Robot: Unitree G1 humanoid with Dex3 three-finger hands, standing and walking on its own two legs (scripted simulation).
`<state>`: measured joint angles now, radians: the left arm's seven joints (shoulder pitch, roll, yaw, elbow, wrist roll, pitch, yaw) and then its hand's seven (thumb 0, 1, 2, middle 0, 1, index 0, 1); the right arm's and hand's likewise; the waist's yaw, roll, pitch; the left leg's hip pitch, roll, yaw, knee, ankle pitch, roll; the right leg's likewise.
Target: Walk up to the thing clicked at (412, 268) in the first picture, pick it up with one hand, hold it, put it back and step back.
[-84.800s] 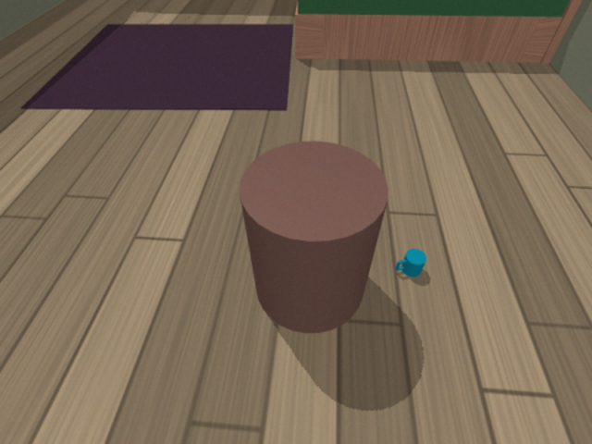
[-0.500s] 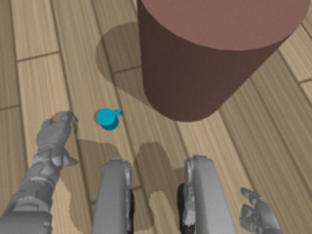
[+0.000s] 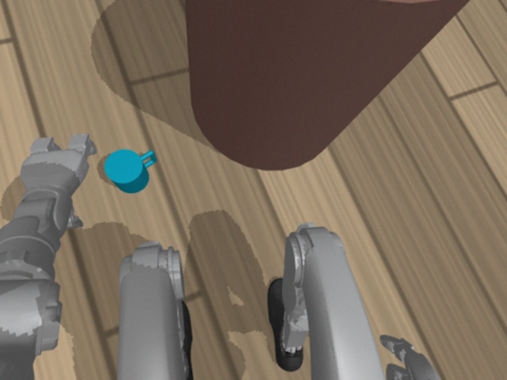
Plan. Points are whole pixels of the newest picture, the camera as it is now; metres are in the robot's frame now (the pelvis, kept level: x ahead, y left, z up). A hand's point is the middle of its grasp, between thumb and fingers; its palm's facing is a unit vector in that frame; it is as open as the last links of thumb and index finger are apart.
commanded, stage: rise first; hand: left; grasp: from above
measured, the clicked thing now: (134, 168) +0.53 +0.22 -0.34
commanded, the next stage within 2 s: none
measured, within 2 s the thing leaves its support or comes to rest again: neither
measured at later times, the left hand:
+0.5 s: hand (86, 181) +0.46 +0.27 -0.20, palm faces -0.46 -0.04 -0.89, open 14.0 cm
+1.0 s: hand (92, 179) +0.47 +0.27 -0.22, palm faces -0.46 -0.04 -0.89, open 13.9 cm
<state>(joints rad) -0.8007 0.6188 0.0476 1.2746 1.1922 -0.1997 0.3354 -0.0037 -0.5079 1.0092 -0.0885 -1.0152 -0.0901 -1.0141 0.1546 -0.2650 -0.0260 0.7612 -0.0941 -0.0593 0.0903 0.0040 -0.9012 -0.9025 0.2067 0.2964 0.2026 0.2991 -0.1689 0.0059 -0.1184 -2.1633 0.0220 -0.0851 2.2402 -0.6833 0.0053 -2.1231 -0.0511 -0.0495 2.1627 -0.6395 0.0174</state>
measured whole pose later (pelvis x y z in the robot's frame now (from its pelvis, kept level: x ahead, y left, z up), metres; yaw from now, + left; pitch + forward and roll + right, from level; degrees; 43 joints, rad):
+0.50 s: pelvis +0.01 +0.00 -0.03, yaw -1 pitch +35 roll -6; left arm -0.93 0.66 0.07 1.41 1.26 -0.20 0.40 0.00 -0.51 0.99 -0.08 -1.03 -0.09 -1.02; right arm 0.16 -0.27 0.01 0.76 -0.13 -0.06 0.12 0.00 -0.91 -0.90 0.21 0.30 0.20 0.30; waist -0.20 0.00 -0.07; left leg -2.26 0.02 -0.10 2.34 -0.71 0.00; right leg -2.22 -0.04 -0.05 2.26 -0.65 0.02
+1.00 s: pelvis +0.01 +0.00 -0.04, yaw -2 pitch +35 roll -7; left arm -0.95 0.69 0.07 1.45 1.26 -0.20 0.42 0.00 -0.50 0.98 -0.08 -1.05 -0.09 -1.04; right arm 0.17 -0.28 0.04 0.75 -0.14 -0.06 0.14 0.00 -0.91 -0.90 0.21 0.30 0.20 0.30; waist -0.23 0.00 -0.06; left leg -2.30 0.02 -0.11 2.39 -0.71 0.01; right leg -2.25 -0.04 -0.06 2.29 -0.65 0.03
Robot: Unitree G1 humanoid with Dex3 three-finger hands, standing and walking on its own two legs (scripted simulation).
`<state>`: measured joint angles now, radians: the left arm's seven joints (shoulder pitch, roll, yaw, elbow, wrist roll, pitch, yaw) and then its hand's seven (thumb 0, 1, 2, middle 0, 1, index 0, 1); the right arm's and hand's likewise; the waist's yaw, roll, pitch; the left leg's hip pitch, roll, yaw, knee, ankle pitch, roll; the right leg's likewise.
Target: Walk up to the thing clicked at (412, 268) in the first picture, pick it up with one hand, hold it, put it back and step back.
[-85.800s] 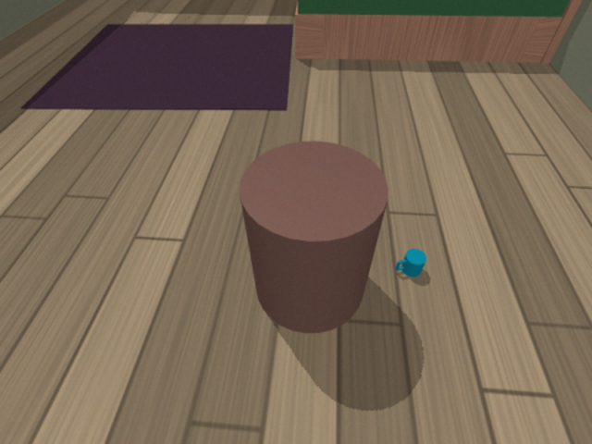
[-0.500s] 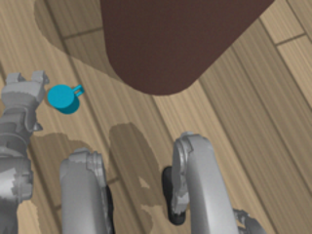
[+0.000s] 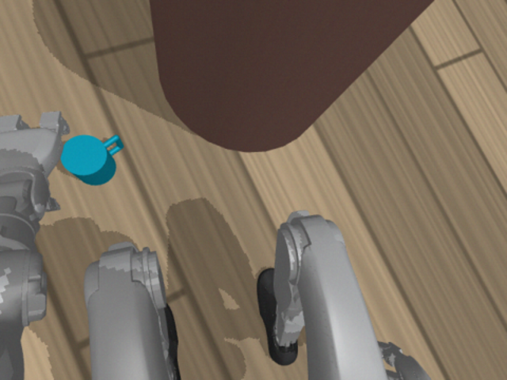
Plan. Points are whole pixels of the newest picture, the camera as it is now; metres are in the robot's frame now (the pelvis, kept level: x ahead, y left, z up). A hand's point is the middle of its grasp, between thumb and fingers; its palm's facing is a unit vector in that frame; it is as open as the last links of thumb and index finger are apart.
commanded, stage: rise first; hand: left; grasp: from above
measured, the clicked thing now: (97, 156) +0.52 +0.23 -0.29
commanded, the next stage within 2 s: approach in 1.62 s
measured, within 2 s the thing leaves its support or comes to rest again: neither
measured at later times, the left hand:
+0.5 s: hand (44, 167) +0.46 +0.29 -0.18, palm faces -0.45 -0.05 -0.89, open 14.1 cm
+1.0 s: hand (42, 163) +0.47 +0.28 -0.17, palm faces -0.45 -0.05 -0.89, open 14.1 cm
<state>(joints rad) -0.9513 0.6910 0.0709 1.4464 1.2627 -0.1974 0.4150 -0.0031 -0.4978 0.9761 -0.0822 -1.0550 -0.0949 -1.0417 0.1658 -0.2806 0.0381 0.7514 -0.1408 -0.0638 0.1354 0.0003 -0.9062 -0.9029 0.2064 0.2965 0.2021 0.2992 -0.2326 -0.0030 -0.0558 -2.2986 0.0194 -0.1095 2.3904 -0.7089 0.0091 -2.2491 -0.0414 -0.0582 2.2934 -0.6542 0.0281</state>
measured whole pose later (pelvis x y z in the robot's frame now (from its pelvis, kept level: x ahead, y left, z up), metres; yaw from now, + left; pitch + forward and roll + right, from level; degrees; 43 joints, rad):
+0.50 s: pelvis +0.00 +0.00 -0.01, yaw -1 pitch +34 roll -8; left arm -0.99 0.75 0.09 1.48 1.27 -0.21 0.41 0.00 -0.54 1.02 -0.09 -1.03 -0.08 -1.04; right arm 0.17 -0.29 0.07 0.74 -0.16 -0.07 0.15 0.00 -0.91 -0.90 0.21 0.30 0.20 0.30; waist -0.26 0.00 -0.03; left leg -2.33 0.02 -0.13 2.42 -0.71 0.00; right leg -2.27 -0.04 -0.07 2.32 -0.65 0.03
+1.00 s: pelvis +0.00 +0.00 +0.00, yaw -1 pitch +34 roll -8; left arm -1.00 0.75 0.07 1.47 1.27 -0.20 0.38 0.00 -0.55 1.03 -0.09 -1.02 -0.08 -1.04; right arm 0.17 -0.29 0.08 0.73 -0.15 -0.07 0.15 0.00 -0.91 -0.90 0.21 0.30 0.20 0.30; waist -0.26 0.00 -0.03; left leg -2.31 0.01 -0.13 2.41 -0.70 0.01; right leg -2.25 -0.04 -0.07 2.30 -0.65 0.03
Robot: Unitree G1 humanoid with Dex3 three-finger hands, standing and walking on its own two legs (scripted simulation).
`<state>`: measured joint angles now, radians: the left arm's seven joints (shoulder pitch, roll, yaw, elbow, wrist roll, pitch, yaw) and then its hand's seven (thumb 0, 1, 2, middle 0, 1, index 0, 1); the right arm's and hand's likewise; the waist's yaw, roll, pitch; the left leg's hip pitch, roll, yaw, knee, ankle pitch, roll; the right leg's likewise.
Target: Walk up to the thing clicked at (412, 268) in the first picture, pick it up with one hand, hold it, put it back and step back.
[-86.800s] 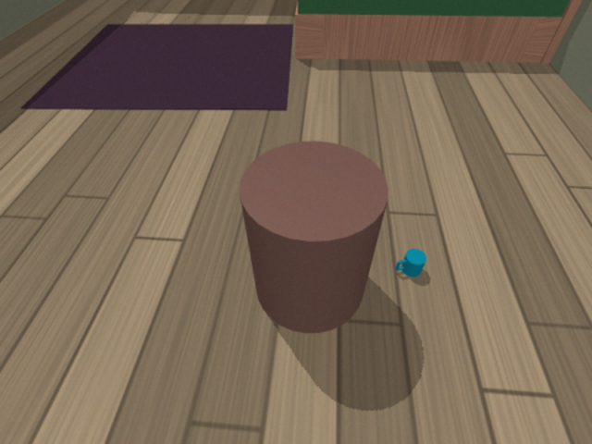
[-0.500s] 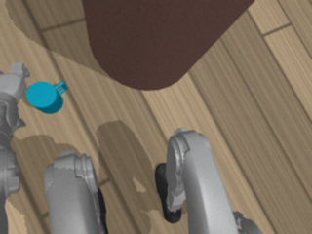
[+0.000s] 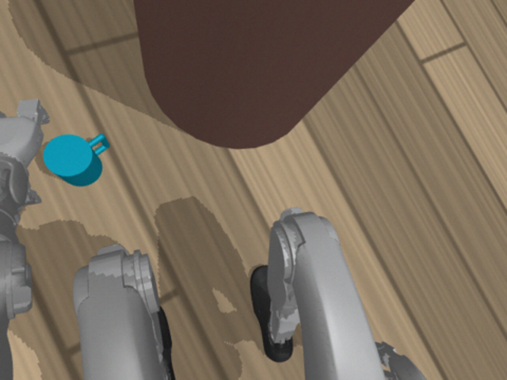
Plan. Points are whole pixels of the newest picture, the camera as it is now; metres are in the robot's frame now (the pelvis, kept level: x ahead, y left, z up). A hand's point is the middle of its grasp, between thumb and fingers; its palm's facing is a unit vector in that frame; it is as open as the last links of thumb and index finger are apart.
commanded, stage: rise first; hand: left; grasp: from above
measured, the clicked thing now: (82, 156) +0.52 +0.24 -0.29
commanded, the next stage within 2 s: approach in 0.62 s
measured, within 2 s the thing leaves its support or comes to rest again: neither
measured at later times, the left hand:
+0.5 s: hand (22, 164) +0.47 +0.29 -0.16, palm faces -0.44 -0.05 -0.90, open 14.1 cm
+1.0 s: hand (51, 159) +0.47 +0.25 -0.17, palm faces -0.45 -0.04 -0.89, open 13.8 cm
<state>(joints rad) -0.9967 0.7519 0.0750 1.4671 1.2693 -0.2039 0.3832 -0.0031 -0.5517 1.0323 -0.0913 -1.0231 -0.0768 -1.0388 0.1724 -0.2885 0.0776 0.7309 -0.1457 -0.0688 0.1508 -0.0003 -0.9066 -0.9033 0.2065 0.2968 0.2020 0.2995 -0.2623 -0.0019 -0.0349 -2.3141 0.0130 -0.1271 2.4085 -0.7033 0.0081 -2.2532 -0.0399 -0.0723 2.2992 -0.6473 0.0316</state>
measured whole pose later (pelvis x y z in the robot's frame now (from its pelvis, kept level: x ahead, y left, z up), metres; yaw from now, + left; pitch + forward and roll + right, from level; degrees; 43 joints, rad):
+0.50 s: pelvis +0.00 +0.00 +0.00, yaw +0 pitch +34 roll -8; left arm -1.00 0.76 0.07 1.48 1.28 -0.22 0.39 0.00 -0.55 1.03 -0.10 -1.02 -0.08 -1.04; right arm 0.18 -0.29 0.08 0.74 -0.15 -0.07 0.15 0.00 -0.91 -0.90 0.21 0.30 0.20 0.30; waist -0.27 0.00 -0.05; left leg -2.32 0.01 -0.13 2.41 -0.69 0.01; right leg -2.26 -0.04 -0.07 2.30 -0.64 0.03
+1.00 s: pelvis +0.00 +0.00 +0.00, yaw +1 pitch +34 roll -8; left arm -1.07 0.69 0.00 1.56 1.28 -0.19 0.44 0.00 -0.52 1.04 -0.11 -1.07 -0.10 -1.08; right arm 0.18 -0.28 0.09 0.75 -0.16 -0.10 0.15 0.00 -0.90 -0.90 0.21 0.30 0.20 0.30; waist -0.29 -0.01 -0.05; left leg -2.32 0.01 -0.12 2.41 -0.69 0.00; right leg -2.27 -0.04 -0.07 2.31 -0.64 0.03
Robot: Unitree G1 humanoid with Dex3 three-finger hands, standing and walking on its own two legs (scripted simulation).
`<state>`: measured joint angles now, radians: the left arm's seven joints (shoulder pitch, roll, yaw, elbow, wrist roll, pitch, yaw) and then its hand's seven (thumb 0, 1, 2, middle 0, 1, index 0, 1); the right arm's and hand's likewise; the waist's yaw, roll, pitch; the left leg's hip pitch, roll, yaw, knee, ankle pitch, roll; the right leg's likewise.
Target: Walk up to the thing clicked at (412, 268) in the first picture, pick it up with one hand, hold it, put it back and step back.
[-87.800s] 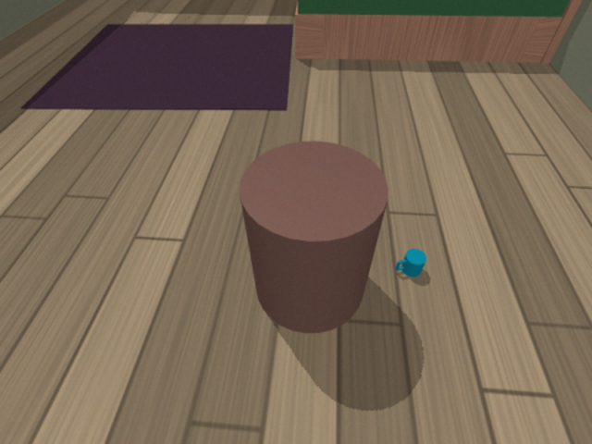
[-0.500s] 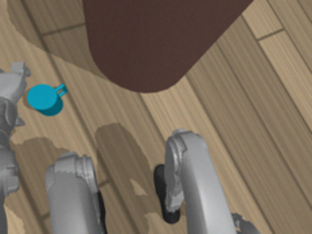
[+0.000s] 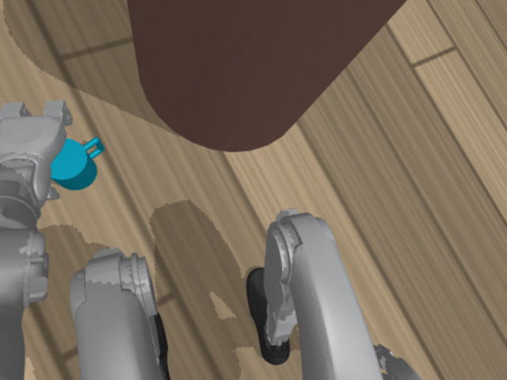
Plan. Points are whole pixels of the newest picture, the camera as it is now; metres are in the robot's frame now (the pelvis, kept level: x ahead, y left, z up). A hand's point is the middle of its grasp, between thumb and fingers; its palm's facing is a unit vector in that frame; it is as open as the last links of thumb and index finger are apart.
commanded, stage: approach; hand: left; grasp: from above
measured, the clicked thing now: (77, 160) +0.52 +0.23 -0.29
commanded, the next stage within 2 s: rest palm in 0.18 s
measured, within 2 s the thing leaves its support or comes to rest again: neither
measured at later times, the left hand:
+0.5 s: hand (34, 179) +0.46 +0.28 -0.20, palm faces -0.55 -0.08 -0.83, open 14.1 cm
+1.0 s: hand (59, 157) +0.51 +0.25 -0.24, palm faces -0.40 -0.10 -0.91, open 14.0 cm
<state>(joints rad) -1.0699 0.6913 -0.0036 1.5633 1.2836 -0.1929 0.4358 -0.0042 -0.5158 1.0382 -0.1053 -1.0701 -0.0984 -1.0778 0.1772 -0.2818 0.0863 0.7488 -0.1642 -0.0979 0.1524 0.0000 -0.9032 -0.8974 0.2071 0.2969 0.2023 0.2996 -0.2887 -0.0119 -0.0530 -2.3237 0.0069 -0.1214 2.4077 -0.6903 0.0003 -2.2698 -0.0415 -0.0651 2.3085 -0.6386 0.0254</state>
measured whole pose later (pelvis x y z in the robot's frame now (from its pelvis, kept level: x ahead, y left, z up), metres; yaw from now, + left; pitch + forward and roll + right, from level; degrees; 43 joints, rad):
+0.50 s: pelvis +0.00 +0.00 -0.01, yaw -2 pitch +33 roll -9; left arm -1.02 0.80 0.07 1.54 1.21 -0.19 0.33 0.00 -0.54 1.03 -0.09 -1.04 -0.07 -1.05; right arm 0.21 -0.31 0.12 0.71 -0.17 -0.09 0.17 0.00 -0.90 -0.90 0.21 0.30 0.20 0.30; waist -0.29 -0.01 0.04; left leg -2.35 0.01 -0.15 2.46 -0.70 0.00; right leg -2.29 -0.03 -0.09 2.34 -0.63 0.03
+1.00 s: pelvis +0.01 +0.01 -0.03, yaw -5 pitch +32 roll -12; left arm -1.13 0.87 0.14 1.71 1.31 -0.15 0.58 0.00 -0.48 1.04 -0.11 -1.05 -0.01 -1.05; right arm 0.16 -0.30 0.21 0.68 -0.25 -0.16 0.26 0.00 -0.90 -0.90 0.20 0.30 0.20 0.30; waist -0.39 -0.05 0.08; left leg -2.38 0.01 -0.19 2.53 -0.73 0.01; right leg -2.30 -0.01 -0.11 2.37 -0.64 0.05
